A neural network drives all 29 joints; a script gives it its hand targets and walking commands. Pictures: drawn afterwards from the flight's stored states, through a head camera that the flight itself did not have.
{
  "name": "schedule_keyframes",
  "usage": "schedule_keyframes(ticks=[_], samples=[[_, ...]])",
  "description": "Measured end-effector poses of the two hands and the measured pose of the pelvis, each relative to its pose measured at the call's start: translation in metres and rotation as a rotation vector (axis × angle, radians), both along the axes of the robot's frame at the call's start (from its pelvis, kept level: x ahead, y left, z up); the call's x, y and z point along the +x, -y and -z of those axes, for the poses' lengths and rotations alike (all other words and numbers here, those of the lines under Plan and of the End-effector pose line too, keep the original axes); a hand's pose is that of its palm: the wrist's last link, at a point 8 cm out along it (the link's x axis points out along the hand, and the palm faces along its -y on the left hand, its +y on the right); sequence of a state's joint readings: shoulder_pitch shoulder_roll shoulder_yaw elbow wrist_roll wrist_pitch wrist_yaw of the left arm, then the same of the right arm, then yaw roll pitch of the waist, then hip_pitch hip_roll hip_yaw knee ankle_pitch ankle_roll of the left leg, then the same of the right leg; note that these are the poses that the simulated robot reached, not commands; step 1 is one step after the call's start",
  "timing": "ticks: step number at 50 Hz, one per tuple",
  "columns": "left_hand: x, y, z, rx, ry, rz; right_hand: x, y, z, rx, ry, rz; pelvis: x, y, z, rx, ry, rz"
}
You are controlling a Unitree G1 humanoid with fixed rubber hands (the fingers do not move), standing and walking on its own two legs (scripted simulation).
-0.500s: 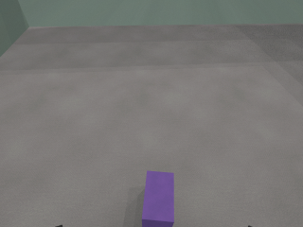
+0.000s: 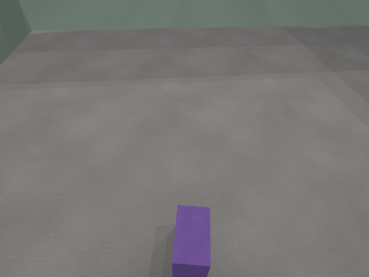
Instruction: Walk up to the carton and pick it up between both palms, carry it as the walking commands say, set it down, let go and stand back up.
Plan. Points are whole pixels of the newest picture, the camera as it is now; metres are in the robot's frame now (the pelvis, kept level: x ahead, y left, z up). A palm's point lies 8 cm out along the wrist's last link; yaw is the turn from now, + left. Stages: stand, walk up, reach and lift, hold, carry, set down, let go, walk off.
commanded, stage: stand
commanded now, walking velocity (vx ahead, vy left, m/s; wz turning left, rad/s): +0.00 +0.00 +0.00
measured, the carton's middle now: (191, 241) +0.45 -0.04 -0.67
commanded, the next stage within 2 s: none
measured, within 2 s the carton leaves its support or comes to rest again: neither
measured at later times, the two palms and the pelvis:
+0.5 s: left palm out of the picture +0.04 +0.30 -0.11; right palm out of the picture +0.05 -0.30 -0.11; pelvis -0.02 +0.00 +0.00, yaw +0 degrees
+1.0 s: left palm out of the picture +0.05 +0.30 -0.12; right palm out of the picture +0.06 -0.30 -0.10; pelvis -0.02 +0.00 +0.00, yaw +0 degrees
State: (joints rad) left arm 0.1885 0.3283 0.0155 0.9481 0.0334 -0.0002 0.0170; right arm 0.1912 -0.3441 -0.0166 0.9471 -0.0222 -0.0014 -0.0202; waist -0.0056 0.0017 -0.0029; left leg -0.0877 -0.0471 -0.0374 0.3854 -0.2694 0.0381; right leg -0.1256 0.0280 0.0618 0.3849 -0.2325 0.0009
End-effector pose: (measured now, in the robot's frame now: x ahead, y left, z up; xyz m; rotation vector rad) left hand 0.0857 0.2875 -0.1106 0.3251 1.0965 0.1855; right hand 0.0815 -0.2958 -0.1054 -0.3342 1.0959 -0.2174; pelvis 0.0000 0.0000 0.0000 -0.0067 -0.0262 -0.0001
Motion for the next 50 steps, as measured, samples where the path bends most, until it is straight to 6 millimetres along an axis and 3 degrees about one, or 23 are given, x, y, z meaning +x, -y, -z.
schedule_keyframes(ticks=[8,23,32,42,50], samples=[[-0.008,-0.008,-0.001,0.019,-0.013,-0.006,-0.010,0.000,0.000,0.001,-0.011,0.006,-0.006,0.000,-0.001,0.001,0.013,-0.001],[-0.041,-0.008,0.001,0.011,-0.066,-0.033,-0.031,0.001,0.003,0.010,-0.045,0.001,-0.020,0.001,-0.003,0.003,0.021,0.000],[-0.049,-0.006,0.007,0.000,-0.103,-0.025,-0.037,0.007,0.000,-0.003,-0.068,0.014,-0.022,0.001,-0.003,0.002,0.024,-0.001],[-0.049,-0.006,0.012,-0.008,-0.124,-0.024,-0.035,0.008,-0.002,-0.012,-0.089,0.019,-0.018,-0.001,-0.003,-0.001,0.020,0.000],[-0.035,-0.014,0.007,0.004,-0.089,-0.022,-0.026,0.005,-0.003,-0.023,-0.066,0.016,-0.017,-0.004,-0.003,-0.001,0.027,0.004]])
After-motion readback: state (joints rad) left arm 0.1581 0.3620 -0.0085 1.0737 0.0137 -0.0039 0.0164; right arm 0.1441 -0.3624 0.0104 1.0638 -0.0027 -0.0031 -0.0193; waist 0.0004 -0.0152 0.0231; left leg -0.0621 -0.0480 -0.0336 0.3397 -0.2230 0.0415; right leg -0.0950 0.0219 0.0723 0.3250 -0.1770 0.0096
